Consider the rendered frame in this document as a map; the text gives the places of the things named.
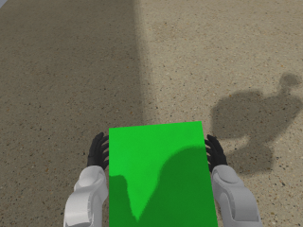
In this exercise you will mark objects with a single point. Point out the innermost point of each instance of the robot right hand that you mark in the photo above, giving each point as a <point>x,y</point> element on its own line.
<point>217,157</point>

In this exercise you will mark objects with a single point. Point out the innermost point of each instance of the robot left hand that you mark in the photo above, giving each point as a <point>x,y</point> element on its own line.
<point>96,156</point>

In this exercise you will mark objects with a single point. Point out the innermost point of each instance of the right robot forearm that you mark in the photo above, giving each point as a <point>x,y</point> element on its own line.
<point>238,204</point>

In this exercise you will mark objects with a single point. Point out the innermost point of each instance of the carton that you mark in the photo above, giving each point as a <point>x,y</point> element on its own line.
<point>159,177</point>

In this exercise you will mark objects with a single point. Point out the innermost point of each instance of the left robot forearm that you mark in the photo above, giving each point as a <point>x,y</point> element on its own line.
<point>84,206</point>

